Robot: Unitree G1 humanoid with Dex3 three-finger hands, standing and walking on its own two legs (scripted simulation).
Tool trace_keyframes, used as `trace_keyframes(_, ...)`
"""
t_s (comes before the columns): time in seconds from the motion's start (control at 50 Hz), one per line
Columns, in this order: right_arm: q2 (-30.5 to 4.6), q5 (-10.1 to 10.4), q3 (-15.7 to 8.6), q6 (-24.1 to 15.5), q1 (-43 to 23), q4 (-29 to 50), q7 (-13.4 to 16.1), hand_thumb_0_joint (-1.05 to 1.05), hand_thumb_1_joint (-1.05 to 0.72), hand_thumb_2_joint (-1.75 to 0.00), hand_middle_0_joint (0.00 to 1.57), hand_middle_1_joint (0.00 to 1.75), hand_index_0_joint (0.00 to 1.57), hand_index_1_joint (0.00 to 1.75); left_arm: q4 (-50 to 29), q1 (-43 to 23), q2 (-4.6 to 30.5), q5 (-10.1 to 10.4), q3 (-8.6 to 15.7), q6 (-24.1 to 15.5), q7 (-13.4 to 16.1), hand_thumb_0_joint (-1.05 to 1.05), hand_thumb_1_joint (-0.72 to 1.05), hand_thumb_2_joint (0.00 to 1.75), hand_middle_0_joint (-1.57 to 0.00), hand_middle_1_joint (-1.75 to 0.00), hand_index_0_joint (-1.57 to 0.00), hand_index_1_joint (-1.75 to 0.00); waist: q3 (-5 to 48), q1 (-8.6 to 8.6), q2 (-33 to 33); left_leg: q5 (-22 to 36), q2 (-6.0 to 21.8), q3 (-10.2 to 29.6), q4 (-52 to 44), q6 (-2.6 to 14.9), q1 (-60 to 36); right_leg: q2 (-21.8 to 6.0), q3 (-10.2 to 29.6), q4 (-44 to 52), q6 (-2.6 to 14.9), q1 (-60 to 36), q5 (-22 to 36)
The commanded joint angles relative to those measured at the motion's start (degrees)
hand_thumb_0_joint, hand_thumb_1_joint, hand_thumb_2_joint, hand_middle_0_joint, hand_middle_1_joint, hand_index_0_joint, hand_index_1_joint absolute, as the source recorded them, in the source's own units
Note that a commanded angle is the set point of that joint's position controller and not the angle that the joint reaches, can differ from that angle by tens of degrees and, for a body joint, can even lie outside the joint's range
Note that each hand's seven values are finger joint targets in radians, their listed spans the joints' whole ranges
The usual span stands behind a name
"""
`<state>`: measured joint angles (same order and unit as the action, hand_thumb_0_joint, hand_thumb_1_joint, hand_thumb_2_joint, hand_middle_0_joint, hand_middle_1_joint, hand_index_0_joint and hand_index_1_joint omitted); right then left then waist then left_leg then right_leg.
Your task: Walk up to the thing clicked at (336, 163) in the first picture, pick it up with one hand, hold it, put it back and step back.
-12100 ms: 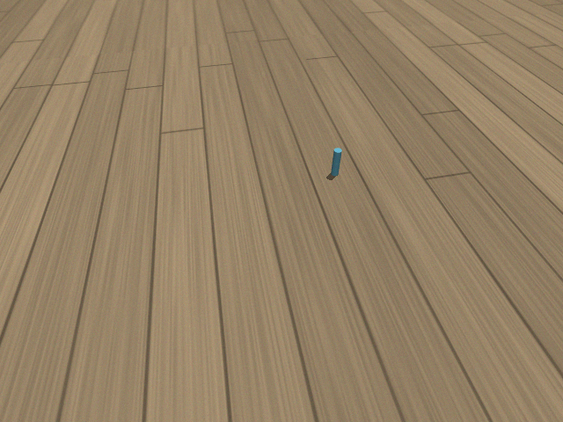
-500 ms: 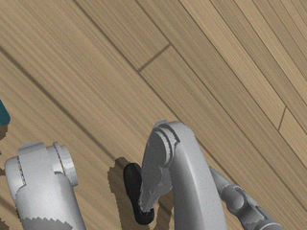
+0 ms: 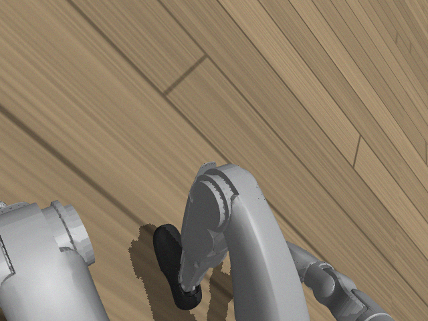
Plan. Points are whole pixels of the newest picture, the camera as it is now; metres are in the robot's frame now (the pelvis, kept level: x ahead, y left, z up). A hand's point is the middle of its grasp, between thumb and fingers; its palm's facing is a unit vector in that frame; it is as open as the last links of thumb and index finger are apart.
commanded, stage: close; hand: left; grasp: from the side
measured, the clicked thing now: out of the picture +0.43 +0.29 -0.20
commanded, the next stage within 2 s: settle in 0.78 s
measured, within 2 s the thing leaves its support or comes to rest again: leaves its support in 1.22 s
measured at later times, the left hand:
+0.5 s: hand out of the picture +0.42 +0.28 -0.17, palm faces +0.26 -0.97 +0.00, open 11.3 cm
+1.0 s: hand out of the picture +0.44 +0.28 -0.17, palm faces +0.29 -0.96 -0.01, open 5.2 cm
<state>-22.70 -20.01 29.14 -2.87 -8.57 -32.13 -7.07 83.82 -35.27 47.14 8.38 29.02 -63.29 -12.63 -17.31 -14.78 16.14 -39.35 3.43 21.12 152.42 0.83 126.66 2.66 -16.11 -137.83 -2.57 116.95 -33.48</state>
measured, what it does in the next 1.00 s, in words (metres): stands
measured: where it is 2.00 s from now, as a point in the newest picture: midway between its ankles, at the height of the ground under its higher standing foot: (132, 310)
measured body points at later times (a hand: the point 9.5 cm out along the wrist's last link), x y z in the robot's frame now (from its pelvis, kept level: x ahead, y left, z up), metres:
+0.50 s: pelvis +0.00 +0.00 +0.00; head +0.22 +0.20 +0.33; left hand +0.40 +0.33 -0.17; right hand +0.18 -0.23 -0.03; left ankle +0.09 +0.12 -0.25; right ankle +0.15 -0.11 -0.25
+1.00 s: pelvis +0.00 +0.00 +0.01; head +0.23 +0.20 +0.33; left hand +0.42 +0.33 -0.17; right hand +0.17 -0.24 -0.02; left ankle +0.09 +0.12 -0.25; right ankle +0.15 -0.11 -0.25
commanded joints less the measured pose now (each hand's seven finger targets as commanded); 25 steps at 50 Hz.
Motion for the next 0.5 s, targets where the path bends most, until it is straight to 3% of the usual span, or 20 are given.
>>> trace_keyframes(0.0, -20.4, -0.7, -6.8, 0.7, -0.3, 1.4, 1.3, 0.00, -0.91, -0.90, 0.20, 0.30, 0.20, 0.30, -7.3, -9.2, 9.3, 0.2, 0.6, -5.0, 1.4, 0.00, -0.37, 0.11, -0.09, -0.05, -0.07, -0.06, 30.0, -4.78, -32.7, 3.5, 2.1, -4.0, -20.6, -2.73, -22.7, 2.2, -4.5, 8.8, 2.77, -12.9, 6.3)
trace_keyframes(0.08, -20.1, -1.0, -6.1, 0.9, -0.4, 1.1, 1.3, 0.00, -0.91, -0.91, 0.20, 0.30, 0.20, 0.30, -7.6, -10.6, 9.7, 0.5, -0.1, -5.5, 2.4, 0.00, -0.33, 0.16, -0.13, -0.09, -0.11, -0.10, 30.7, -5.62, -31.0, 4.5, 1.8, -4.7, -18.5, -2.12, -21.1, 2.6, -4.3, 9.6, 2.55, -14.5, 7.7)
trace_keyframes(0.1, -20.2, -1.0, -6.0, 0.9, -0.1, 1.0, 1.2, 0.00, -0.91, -0.90, 0.20, 0.30, 0.20, 0.30, -8.0, -11.0, 9.2, 0.6, -0.5, -5.9, 2.7, 0.00, -0.25, 0.21, -0.21, -0.17, -0.19, -0.18, 30.5, -6.28, -30.8, 4.5, 1.8, -4.4, -18.7, -2.14, -21.2, 2.6, -4.5, 9.5, 2.44, -14.8, 7.8)
trace_keyframes(0.12, -20.0, -1.1, -5.9, 1.0, -0.1, 0.7, 1.3, 0.00, -0.90, -0.90, 0.20, 0.30, 0.20, 0.30, -8.6, -11.1, 9.6, 0.9, -0.3, -6.0, 2.8, 0.00, -0.18, 0.25, -0.27, -0.23, -0.26, -0.23, 31.1, -5.84, -30.2, 4.3, 1.6, -4.9, -17.9, -1.87, -20.9, 2.7, -4.2, 10.1, 2.35, -15.3, 7.8)
trace_keyframes(0.22, -20.0, -1.4, -5.7, 1.0, -0.1, 0.3, 1.2, 0.00, -0.90, -0.90, 0.20, 0.30, 0.20, 0.30, -8.1, -13.1, 9.5, -0.2, -1.7, -6.6, 4.0, 0.00, -0.04, 0.37, -0.36, -0.33, -0.35, -0.33, 30.4, -6.91, -30.9, 3.5, 2.0, -3.8, -18.6, -2.17, -21.8, 2.8, -4.7, 9.6, 2.43, -14.1, 7.3)
trace_keyframes(0.28, -20.1, -1.5, -5.8, 1.6, -0.3, 0.4, 1.1, 0.00, -0.89, -0.90, 0.20, 0.30, 0.20, 0.30, -6.9, -12.0, 9.6, -1.0, -1.9, -6.2, 4.5, 0.00, 0.02, 0.42, -0.40, -0.37, -0.39, -0.37, 29.9, -6.16, -32.0, 4.0, 2.4, -3.3, -19.6, -2.67, -22.9, 2.8, -4.9, 9.3, 2.70, -13.2, 7.3)
trace_keyframes(0.38, -20.2, -1.5, -5.4, 2.3, -0.9, 1.0, 1.0, 0.00, -0.89, -0.90, 0.20, 0.30, 0.20, 0.30, -5.5, -12.1, 9.5, -1.9, -2.4, -5.2, 5.6, 0.00, 0.18, 0.57, -0.55, -0.52, -0.54, -0.53, 27.7, -6.63, -32.4, 3.4, 2.4, -2.3, -20.6, -2.93, -22.2, 2.7, -5.6, 8.8, 2.69, -12.0, 6.9)
trace_keyframes(0.48, -19.7, -1.8, -5.0, 2.6, -0.5, 1.3, 0.9, 0.00, -0.88, -0.90, 0.20, 0.30, 0.20, 0.30, -6.7, -12.7, 10.0, -1.3, -1.6, -5.2, 7.0, 0.00, 0.34, 0.71, -0.68, -0.66, -0.67, -0.66, 29.8, -6.59, -31.5, 6.2, 2.3, -3.0, -19.1, -2.58, -23.0, 3.1, -5.2, 9.5, 2.49, -14.8, 9.2)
